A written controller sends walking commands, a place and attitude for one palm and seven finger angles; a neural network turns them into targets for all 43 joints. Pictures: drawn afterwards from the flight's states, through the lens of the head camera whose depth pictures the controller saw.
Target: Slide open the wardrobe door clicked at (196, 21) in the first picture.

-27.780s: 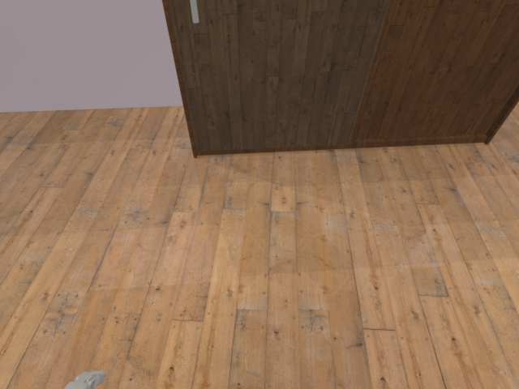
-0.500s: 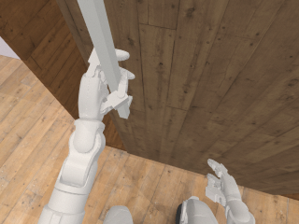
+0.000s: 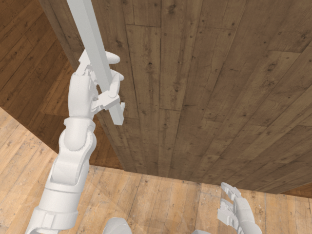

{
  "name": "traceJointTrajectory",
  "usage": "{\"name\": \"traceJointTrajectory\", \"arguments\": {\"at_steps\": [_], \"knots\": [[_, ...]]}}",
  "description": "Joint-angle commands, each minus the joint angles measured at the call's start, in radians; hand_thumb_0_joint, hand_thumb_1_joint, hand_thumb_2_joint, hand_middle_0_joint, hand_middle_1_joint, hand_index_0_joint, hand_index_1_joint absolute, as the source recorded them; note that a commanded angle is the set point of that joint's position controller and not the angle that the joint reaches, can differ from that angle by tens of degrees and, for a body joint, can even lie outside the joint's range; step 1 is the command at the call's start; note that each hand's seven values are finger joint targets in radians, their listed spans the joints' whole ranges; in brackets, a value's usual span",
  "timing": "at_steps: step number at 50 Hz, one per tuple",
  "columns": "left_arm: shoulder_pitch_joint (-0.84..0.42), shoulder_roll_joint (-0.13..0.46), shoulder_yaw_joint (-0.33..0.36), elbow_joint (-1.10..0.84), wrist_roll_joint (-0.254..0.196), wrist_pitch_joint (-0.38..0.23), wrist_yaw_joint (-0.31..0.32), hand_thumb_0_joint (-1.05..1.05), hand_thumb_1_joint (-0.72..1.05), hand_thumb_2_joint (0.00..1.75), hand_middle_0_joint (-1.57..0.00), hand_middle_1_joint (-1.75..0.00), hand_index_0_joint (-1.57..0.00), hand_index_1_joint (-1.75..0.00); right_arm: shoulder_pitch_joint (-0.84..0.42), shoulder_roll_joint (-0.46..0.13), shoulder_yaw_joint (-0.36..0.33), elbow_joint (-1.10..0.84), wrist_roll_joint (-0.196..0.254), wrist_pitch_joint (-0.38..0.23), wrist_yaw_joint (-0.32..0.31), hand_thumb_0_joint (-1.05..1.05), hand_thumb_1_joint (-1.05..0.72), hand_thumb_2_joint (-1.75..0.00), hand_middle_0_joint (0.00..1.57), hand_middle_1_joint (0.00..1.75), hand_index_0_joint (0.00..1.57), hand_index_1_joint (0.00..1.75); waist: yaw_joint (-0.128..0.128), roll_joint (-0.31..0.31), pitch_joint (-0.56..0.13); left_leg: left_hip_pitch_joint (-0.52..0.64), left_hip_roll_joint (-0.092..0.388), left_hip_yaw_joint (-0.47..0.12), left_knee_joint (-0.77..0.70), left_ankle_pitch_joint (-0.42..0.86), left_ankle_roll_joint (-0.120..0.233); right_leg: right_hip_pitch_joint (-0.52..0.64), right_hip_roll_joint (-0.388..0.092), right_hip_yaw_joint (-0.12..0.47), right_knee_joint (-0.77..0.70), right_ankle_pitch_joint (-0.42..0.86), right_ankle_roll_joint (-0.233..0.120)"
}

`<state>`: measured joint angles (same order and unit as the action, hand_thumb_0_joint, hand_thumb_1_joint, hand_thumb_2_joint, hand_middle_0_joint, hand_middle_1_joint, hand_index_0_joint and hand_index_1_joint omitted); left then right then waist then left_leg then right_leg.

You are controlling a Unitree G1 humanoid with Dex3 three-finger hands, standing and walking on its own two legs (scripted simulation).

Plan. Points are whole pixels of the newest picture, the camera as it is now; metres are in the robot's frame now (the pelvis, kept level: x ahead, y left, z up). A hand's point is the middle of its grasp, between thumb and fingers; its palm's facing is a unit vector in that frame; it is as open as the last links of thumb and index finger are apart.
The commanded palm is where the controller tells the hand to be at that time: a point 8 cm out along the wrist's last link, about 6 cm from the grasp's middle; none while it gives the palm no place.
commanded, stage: step sideways, sliding the door along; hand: left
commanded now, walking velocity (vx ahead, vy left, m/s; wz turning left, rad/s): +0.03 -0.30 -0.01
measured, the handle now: (107, 70) +0.39 +0.16 +0.18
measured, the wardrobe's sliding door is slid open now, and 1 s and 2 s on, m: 0.34 0.46 0.46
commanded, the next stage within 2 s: stop walking and hold the door there in 0.70 s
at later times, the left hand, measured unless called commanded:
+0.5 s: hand (177, 98) +0.35 +0.02 +0.17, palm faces +0.30 -0.95 -0.06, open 6.3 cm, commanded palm +0.32 -0.01 +0.17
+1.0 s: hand (171, 98) +0.35 +0.03 +0.16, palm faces +0.52 -0.79 -0.33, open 6.7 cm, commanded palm +0.30 +0.05 +0.15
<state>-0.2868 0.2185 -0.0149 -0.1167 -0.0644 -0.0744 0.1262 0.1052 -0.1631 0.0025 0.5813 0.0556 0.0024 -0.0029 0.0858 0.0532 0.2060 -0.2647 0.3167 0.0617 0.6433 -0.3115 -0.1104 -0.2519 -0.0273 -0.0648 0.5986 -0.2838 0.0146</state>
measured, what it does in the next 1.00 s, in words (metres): steps to the right: left foot, then right foot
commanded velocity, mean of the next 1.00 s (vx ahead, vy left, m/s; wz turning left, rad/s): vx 0.12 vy -0.15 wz -0.02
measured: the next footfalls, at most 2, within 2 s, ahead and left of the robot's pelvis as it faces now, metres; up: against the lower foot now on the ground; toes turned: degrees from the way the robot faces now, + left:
left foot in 0.18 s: +0.05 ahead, +0.10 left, +0.00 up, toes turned +7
right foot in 0.46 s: +0.01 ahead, -0.34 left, +0.00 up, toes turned -4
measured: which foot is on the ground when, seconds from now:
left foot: down 0.00-0.00, up 0.02-0.16, down 0.18-0.48, up 0.50-0.60, down 0.62-0.94, up 0.96-1.00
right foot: down 0.00-0.16, up 0.18-0.44, down 0.46-0.62, up 0.64-0.92, down 0.94-1.00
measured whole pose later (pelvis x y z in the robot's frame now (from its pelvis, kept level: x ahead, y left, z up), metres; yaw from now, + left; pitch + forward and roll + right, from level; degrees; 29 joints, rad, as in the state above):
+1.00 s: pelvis -0.01 -0.29 -0.01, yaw +0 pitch -4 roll -3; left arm -0.37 0.52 0.41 0.32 -0.03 -0.09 0.09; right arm 0.04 -0.24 0.02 0.64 0.06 -0.06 -0.03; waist 0.03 0.10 0.19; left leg -0.38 0.22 -0.07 0.96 -0.47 -0.04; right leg -0.32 -0.08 -0.03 0.71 -0.29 0.10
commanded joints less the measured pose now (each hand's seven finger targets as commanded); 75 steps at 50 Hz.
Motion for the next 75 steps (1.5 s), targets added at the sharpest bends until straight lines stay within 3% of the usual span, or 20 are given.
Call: {"name": "traceJointTrajectory", "arguments": {"at_steps": [1, 6, 8, 10, 20, 25, 29, 30, 32, 40, 41, 43, 47, 50, 54, 57, 61, 67, 70, 75], "knots": [[-0.349, 0.076, -0.042, -0.325, 0.022, -0.074, -0.023, 0.00, 0.90, 0.90, -0.45, -1.40, -0.45, -1.40, -0.143, -0.099, -0.042, -0.135, -0.005, -0.080, -0.030, 0.00, -0.90, -0.90, 0.20, 0.30, 0.20, 0.30, -0.060, -0.359, -0.507, -0.177, -0.254, 0.003, 0.493, -0.352, 0.082, 0.274, -0.295, 0.366, -0.174, 0.890, -0.211], [-0.449, 0.095, 0.011, -0.351, 0.015, -0.090, 0.005, 0.00, 0.90, 0.90, -0.45, -1.40, -0.45, -1.40, -0.115, -0.102, -0.027, -0.074, -0.026, -0.046, -0.038, 0.00, -0.90, -0.90, 0.20, 0.30, 0.20, 0.30, -0.118, -0.170, -0.572, 0.111, -0.242, 0.078, -0.186, 0.119, 0.093, 0.203, -0.148, 0.094, 0.142, 0.721, -0.135], [-0.427, 0.029, -0.028, -0.296, -0.002, -0.105, -0.020, 0.00, 0.90, 0.90, -0.45, -1.40, -0.45, -1.40, -0.138, -0.173, -0.073, -0.109, -0.027, -0.030, -0.029, 0.00, -0.90, -0.90, 0.20, 0.30, 0.20, 0.30, -0.088, 0.285, -0.581, 0.492, 0.240, -0.473, -0.300, 0.628, 0.291, -0.323, 0.014, 0.063, 0.490, -0.234, -0.008], [-0.531, 0.027, -0.011, -0.228, 0.008, -0.104, -0.028, 0.00, 0.90, 0.90, -0.45, -1.40, -0.45, -1.40, -0.157, -0.146, -0.060, -0.095, -0.018, -0.015, -0.009, 0.00, -0.90, -0.90, 0.20, 0.30, 0.20, 0.30, -0.107, 0.134, -0.483, 0.320, 0.273, -0.526, -0.362, 0.273, 0.367, -0.385, 0.001, 0.165, 0.728, -0.216, -0.012], [-0.650, -0.103, -0.138, -0.022, 0.008, -0.074, -0.041, 0.00, 0.90, 0.90, -0.45, -1.40, -0.45, -1.40, -0.069, -0.139, -0.039, -0.111, 0.011, -0.038, -0.027, 0.00, -0.90, -0.90, 0.20, 0.30, 0.20, 0.30, -0.105, 0.199, -0.488, 0.159, 0.033, -0.046, -0.097, 0.211, 0.191, 0.066, 0.031, -0.063, 0.007, -0.045, -0.008], [-0.755, -0.054, -0.161, -0.106, 0.023, -0.056, -0.018, 0.00, 0.90, 0.90, -0.45, -1.40, -0.45, -1.40, -0.117, -0.092, -0.034, -0.073, 0.008, -0.073, -0.055, 0.00, -0.90, -0.90, 0.20, 0.30, 0.20, 0.30, -0.083, -0.493, -0.428, -0.232, -0.267, -0.016, 0.532, -0.256, 0.095, 0.222, -0.260, 0.384, -0.266, 0.552, -0.210], [-0.753, -0.114, -0.165, -0.130, 0.005, -0.071, -0.005, 0.00, 0.90, 0.90, -0.45, -1.40, -0.45, -1.40, -0.091, -0.103, -0.037, -0.037, 0.002, -0.063, -0.051, 0.00, -0.90, -0.90, 0.20, 0.30, 0.20, 0.30, -0.151, -0.101, -0.548, 0.236, -0.223, 0.021, -0.284, 0.271, 0.126, 0.165, -0.119, 0.032, 0.239, 0.686, -0.097], [-0.708, -0.108, -0.164, -0.152, -0.008, -0.083, -0.012, 0.00, 0.90, 0.90, -0.45, -1.40, -0.45, -1.40, -0.113, -0.178, -0.083, -0.078, -0.011, -0.059, -0.036, 0.00, -0.90, -0.90, 0.20, 0.30, 0.20, 0.30, -0.120, 0.261, -0.578, 0.557, 0.091, -0.350, -0.240, 0.727, 0.248, -0.242, -0.011, 0.012, 0.457, 0.119, -0.019], [-0.717, -0.142, -0.182, -0.078, -0.009, -0.069, -0.030, 0.00, 0.90, 0.90, -0.45, -1.40, -0.45, -1.40, -0.134, -0.151, -0.077, -0.095, 0.001, -0.022, -0.003, 0.00, -0.90, -0.90, 0.20, 0.30, 0.20, 0.30, -0.114, 0.159, -0.477, 0.324, 0.232, -0.524, -0.356, 0.405, 0.346, -0.304, 0.015, 0.122, 0.772, -0.237, -0.012], [-0.704, -0.034, -0.085, -0.073, 0.005, -0.075, -0.046, 0.00, 0.90, 0.90, -0.45, -1.40, -0.45, -1.40, -0.051, -0.164, -0.087, -0.093, -0.004, -0.042, 0.002, 0.00, -0.90, -0.90, 0.20, 0.30, 0.20, 0.30, -0.103, 0.290, -0.497, 0.393, 0.103, -0.090, -0.210, 0.568, 0.258, -0.272, -0.032, 0.008, 0.490, -0.173, -0.005], [-0.449, 0.554, 0.475, 0.310, 0.050, -0.069, 0.002, 0.00, 0.90, 0.90, -0.45, -1.40, -0.45, -1.40, 0.032, -0.237, -0.101, -0.016, -0.006, -0.023, -0.024, 0.00, -0.90, -0.90, 0.20, 0.30, 0.20, 0.30, -0.084, 0.294, -0.507, 0.380, 0.080, -0.026, -0.200, 0.615, 0.236, -0.255, 0.008, -0.035, 0.425, -0.186, 0.016], [-0.508, 0.388, 0.301, 0.156, 0.037, -0.083, -0.031, 0.00, 0.90, 0.90, -0.45, -1.40, -0.45, -1.40, -0.022, -0.209, -0.071, -0.079, -0.002, -0.039, -0.018, 0.00, -0.90, -0.90, 0.20, 0.30, 0.20, 0.30, -0.086, 0.352, -0.478, 0.233, 0.035, 0.017, -0.079, 0.505, 0.181, -0.051, 0.017, -0.046, 0.118, -0.074, 0.002], [-0.397, 0.680, 0.534, 0.250, 0.072, -0.074, -0.018, 0.00, 0.90, 0.90, -0.45, -1.40, -0.45, -1.40, -0.038, -0.139, -0.022, -0.057, 0.008, -0.102, -0.044, 0.00, -0.90, -0.90, 0.20, 0.30, 0.20, 0.30, -0.091, -0.268, -0.474, -0.205, -0.264, 0.056, 0.484, -0.238, 0.083, 0.332, -0.268, 0.292, -0.208, 0.797, -0.124], [-0.409, 0.586, 0.499, 0.210, 0.030, -0.042, -0.025, 0.00, 0.90, 0.90, -0.45, -1.40, -0.45, -1.40, -0.045, -0.195, -0.056, -0.041, 0.006, -0.134, -0.068, 0.00, -0.90, -0.90, 0.20, 0.30, 0.20, 0.30, -0.075, -0.579, -0.399, -0.126, -0.273, -0.086, 0.454, -0.228, 0.087, 0.109, -0.311, 0.402, -0.285, 0.590, -0.166], [-0.230, 0.625, 0.617, 0.293, 0.057, -0.050, 0.015, 0.00, 0.90, 0.90, -0.45, -1.40, -0.45, -1.40, -0.024, -0.227, -0.065, 0.003, 0.000, -0.129, -0.110, 0.00, -0.90, -0.90, 0.20, 0.30, 0.20, 0.30, -0.094, -0.258, -0.474, 0.068, -0.286, 0.006, -0.259, 0.109, 0.102, 0.224, -0.220, 0.182, -0.083, 0.647, -0.057], [-0.235, 0.498, 0.479, 0.193, 0.071, -0.094, 0.014, 0.00, 0.90, 0.90, -0.45, -1.40, -0.45, -1.40, -0.042, -0.217, -0.064, -0.028, -0.004, -0.131, -0.097, 0.00, -0.90, -0.90, 0.20, 0.30, 0.20, 0.30, -0.085, 0.390, -0.439, 0.257, -0.063, -0.162, -0.351, 0.692, 0.106, -0.062, -0.052, 0.047, 0.226, -0.102, -0.020], [-0.135, 0.603, 0.572, 0.329, 0.064, -0.100, 0.038, 0.00, 0.90, 0.90, -0.45, -1.40, -0.45, -1.40, 0.042, -0.245, -0.073, 0.008, 0.001, -0.128, -0.102, 0.00, -0.90, -0.90, 0.20, 0.30, 0.20, 0.30, -0.079, 0.101, -0.378, 0.238, -0.045, -0.157, -0.294, 0.713, 0.253, -0.076, -0.050, 0.018, 0.146, -0.150, -0.011], [-0.219, 0.697, 0.592, 0.431, 0.074, -0.085, 0.026, 0.00, 0.90, 0.90, -0.45, -1.40, -0.45, -1.40, 0.055, -0.257, -0.047, 0.012, -0.005, -0.131, -0.120, 0.00, -0.90, -0.90, 0.20, 0.30, 0.20, 0.30, -0.115, 0.011, -0.353, 0.014, -0.186, -0.047, -0.173, 0.028, 0.107, 0.154, -0.188, 0.146, -0.248, 0.455, -0.064], [-0.234, 0.699, 0.598, 0.523, 0.050, -0.069, 0.021, 0.00, 0.90, 0.90, -0.45, -1.40, -0.45, -1.40, 0.073, -0.281, -0.077, 0.027, 0.001, -0.113, -0.120, 0.00, -0.90, -0.90, 0.20, 0.30, 0.20, 0.30, -0.097, -0.159, -0.345, 0.061, -0.230, -0.049, -0.151, -0.055, 0.110, 0.018, -0.210, 0.209, -0.330, 0.058, -0.084], [-0.267, 0.687, 0.582, 0.585, 0.064, -0.088, 0.014, 0.00, 0.90, 0.90, -0.45, -1.40, -0.45, -1.40, 0.048, -0.284, -0.066, 0.031, -0.009, -0.116, -0.121, 0.00, -0.90, -0.90, 0.20, 0.30, 0.20, 0.30, -0.086, 0.021, -0.314, 0.048, -0.164, -0.130, -0.347, -0.128, 0.146, -0.016, -0.105, 0.134, -0.266, -0.151, -0.037]]}}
